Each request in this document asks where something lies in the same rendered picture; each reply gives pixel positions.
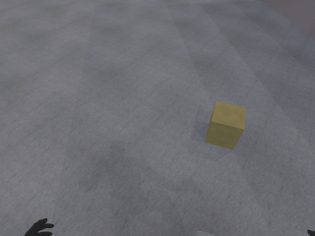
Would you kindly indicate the carton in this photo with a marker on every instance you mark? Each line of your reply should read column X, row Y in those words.
column 226, row 125

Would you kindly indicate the left robot hand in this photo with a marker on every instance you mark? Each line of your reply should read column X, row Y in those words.
column 40, row 225

